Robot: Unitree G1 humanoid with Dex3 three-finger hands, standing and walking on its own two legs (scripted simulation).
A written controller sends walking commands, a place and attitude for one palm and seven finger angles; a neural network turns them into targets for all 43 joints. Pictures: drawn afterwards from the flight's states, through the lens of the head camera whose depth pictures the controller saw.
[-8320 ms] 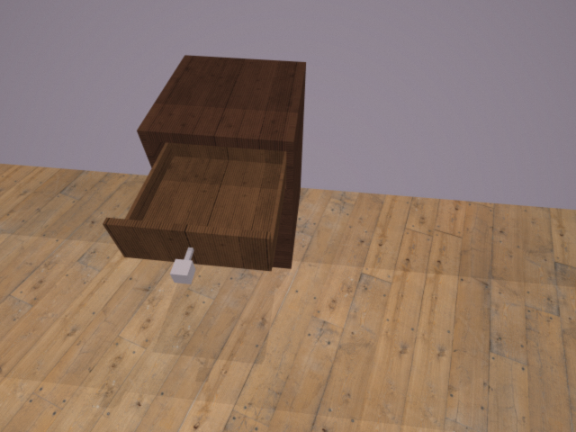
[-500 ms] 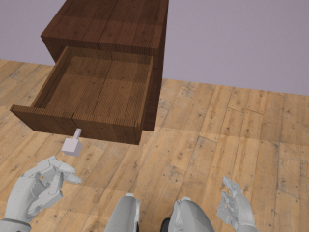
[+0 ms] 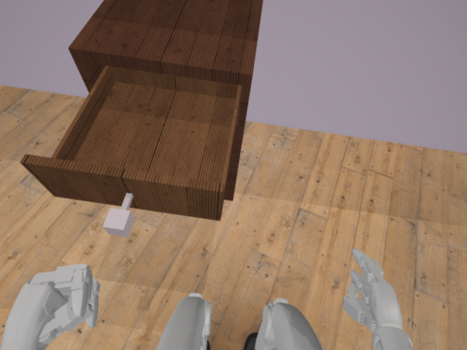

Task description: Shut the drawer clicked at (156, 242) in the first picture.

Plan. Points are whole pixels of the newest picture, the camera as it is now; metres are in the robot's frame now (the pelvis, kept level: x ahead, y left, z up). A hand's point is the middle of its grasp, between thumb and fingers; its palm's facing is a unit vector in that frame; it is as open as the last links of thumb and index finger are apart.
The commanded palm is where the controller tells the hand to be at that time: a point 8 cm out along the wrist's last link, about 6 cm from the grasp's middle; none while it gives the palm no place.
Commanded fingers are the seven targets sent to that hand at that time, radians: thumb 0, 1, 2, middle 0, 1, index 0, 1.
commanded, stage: raise the hand and make a fist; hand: left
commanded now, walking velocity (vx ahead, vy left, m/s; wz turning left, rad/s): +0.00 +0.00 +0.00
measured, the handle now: (123, 213) +0.36 +0.25 -0.08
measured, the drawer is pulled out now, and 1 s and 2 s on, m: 0.30 0.30 0.30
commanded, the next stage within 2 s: bring the fist close to the handle in 0.62 s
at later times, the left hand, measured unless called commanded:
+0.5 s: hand (82, 306) +0.18 +0.23 +0.02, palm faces -0.06 -1.00 -0.03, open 3.3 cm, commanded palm +0.15 +0.28 +0.02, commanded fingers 0.00 0.90 0.90 -1.40 -1.60 -1.40 -1.60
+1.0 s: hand (95, 296) +0.20 +0.23 -0.01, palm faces -0.04 -1.00 -0.06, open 3.3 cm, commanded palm +0.18 +0.29 -0.01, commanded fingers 0.00 0.90 0.90 -1.40 -1.60 -1.40 -1.60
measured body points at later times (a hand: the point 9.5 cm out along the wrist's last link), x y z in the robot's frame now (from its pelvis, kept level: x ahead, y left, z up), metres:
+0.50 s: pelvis +0.00 +0.03 -0.01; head +0.12 +0.06 +0.42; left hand +0.18 +0.28 +0.02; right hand +0.23 -0.20 -0.08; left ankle +0.04 +0.08 -0.60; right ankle +0.06 -0.09 -0.60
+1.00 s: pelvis +0.00 +0.00 -0.03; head +0.12 +0.04 +0.40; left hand +0.19 +0.28 -0.01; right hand +0.23 -0.23 -0.10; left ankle +0.04 +0.08 -0.60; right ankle +0.06 -0.09 -0.60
